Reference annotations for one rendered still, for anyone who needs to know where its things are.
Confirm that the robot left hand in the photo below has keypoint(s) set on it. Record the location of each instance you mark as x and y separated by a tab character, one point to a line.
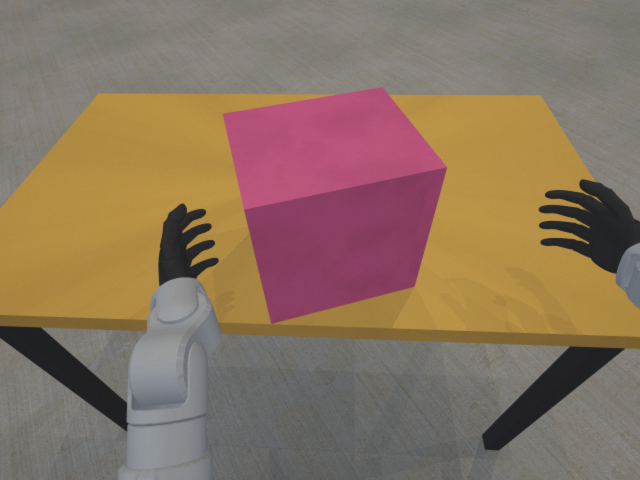
174	260

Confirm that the left robot forearm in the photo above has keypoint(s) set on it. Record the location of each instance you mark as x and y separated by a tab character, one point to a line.
167	396

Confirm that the table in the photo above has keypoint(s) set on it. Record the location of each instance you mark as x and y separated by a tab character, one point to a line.
80	241

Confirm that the robot right hand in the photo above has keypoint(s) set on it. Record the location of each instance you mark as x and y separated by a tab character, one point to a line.
612	227

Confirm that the carton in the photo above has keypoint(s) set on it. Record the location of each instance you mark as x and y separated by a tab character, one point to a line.
339	194

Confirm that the right robot forearm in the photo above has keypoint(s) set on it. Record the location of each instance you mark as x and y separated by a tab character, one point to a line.
628	274

